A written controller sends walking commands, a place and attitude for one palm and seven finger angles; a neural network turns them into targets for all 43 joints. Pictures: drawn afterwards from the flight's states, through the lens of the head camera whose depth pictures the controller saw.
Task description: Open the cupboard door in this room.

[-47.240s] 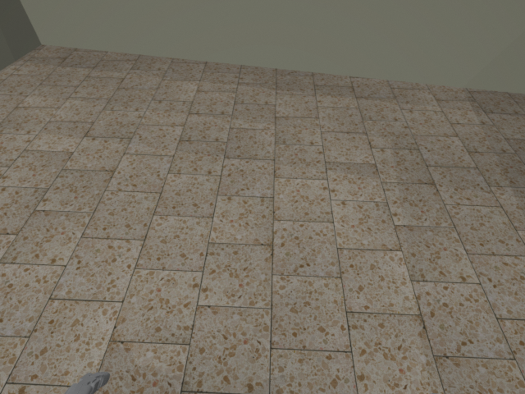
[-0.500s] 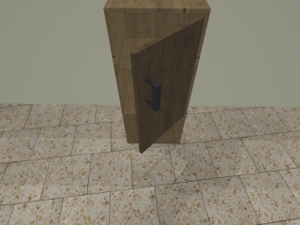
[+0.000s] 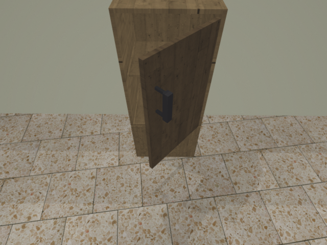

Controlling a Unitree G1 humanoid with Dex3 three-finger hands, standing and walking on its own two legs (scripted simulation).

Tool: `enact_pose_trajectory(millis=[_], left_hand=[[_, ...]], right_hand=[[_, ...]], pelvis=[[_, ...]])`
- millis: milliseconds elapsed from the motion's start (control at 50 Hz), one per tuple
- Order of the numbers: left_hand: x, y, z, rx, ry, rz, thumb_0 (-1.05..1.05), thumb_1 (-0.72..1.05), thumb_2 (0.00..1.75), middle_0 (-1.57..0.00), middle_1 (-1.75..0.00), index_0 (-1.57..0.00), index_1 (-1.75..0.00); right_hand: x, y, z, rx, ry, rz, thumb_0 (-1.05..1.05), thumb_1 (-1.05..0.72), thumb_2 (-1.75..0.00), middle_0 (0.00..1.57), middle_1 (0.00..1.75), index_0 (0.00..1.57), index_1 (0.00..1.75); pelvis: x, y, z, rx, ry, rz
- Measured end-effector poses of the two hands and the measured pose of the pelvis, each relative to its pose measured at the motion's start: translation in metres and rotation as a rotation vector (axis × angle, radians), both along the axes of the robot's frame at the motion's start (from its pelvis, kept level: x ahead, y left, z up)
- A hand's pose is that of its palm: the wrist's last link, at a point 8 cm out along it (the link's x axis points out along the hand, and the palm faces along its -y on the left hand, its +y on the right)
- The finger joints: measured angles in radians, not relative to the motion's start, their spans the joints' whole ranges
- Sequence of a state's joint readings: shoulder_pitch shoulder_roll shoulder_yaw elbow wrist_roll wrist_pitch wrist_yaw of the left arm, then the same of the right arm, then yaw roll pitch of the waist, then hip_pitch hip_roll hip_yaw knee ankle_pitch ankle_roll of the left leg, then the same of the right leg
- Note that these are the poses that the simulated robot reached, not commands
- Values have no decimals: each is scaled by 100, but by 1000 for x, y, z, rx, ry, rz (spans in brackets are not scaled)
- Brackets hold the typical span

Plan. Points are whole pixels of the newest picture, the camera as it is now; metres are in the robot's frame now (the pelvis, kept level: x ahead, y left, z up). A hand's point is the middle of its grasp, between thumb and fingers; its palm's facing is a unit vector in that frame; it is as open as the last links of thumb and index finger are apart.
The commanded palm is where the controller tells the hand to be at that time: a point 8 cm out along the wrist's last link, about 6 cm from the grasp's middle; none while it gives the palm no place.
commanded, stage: walk to a spot facing it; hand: left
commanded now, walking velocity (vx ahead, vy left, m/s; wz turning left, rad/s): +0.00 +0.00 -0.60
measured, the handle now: (162, 104) +0.53 +0.04 +0.03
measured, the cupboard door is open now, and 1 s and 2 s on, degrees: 47 47 47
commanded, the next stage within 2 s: none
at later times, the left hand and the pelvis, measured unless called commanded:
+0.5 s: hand out of the picture +0.08 +0.14 -0.17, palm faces -0.14 -0.94 -0.30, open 7.3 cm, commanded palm none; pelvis -0.01 -0.05 -0.01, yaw -13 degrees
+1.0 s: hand (114, 238) +0.17 +0.16 -0.19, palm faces -0.42 -0.88 -0.22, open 7.4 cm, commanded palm none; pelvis +0.03 -0.01 -0.01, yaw -31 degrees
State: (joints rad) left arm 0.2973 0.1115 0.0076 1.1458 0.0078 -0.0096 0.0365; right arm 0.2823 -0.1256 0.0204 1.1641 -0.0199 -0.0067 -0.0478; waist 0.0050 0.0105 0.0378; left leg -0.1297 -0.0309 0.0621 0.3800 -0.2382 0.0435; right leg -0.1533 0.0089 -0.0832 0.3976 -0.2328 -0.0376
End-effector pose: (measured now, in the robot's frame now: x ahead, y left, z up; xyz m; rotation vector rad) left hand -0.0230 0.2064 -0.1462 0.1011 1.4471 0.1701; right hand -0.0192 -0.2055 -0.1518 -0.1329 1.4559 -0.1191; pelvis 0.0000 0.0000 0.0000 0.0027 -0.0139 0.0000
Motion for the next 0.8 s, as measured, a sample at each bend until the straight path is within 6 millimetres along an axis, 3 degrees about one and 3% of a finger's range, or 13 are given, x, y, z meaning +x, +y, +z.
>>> enact_pose_trajectory(millis=[100, 200, 300, 420, 620, 700, 800], left_hand=[[5, 5, -3, 4, 22, -23, 0, 91, 89, -20, -30, -20, -29], [21, 13, -6, 23, 13, -71, 0, 91, 89, -20, -30, -20, -29], [53, 15, 0, 68, -32, -127, 0, 91, 89, -20, -30, -20, -29], [97, -2, 7, 120, -147, -208, 0, 91, 89, -20, -30, -20, -29], [118, -34, 19, 92, -128, -319, 0, 91, 89, -20, -30, -20, -29], [126, -36, 18, 75, -119, -352, 0, 91, 89, -20, -30, -20, -30], [141, -27, 12, 59, -105, -393, 0, 91, 89, -20, -30, -20, -30]], right_hand=[[-1, -5, -3, -17, -11, -50, 0, -91, -90, 20, 30, 20, 30], [-3, -17, -7, -42, -40, -102, 0, -91, -90, 20, 30, 20, 30], [-7, -38, -14, -54, -67, -134, 1, -91, -90, 20, 30, 20, 30], [-4, -75, -26, -50, -96, -185, 1, -91, -90, 20, 30, 20, 30], [45, -125, 13, -118, -261, -255, 1, -91, -90, 20, 30, 19, 30], [61, -129, 21, -144, -312, -278, 1, -91, -90, 20, 30, 19, 30], [75, -120, 29, -165, -346, -306, 1, -91, -90, 20, 30, 19, 30]], pelvis=[[-3, -1, -4, 1, 3, -41], [-8, -4, -9, 13, 13, -88], [-10, -13, -13, 29, 11, -139], [-9, -40, -22, 24, 14, -198], [-7, -56, -1, 50, 36, -313], [0, -52, 0, 46, 40, -358], [10, -41, -1, 38, 45, -417]])
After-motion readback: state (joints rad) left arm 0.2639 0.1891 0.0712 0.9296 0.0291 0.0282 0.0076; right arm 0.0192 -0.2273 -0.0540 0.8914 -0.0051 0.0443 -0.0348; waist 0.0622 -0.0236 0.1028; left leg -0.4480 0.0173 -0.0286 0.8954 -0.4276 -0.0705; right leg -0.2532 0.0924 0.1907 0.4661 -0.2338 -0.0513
